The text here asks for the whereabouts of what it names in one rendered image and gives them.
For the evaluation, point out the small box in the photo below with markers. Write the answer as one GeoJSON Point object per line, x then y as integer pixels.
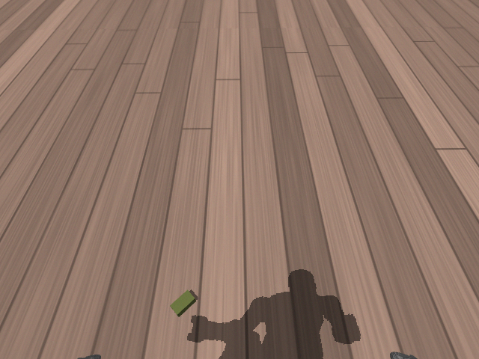
{"type": "Point", "coordinates": [183, 303]}

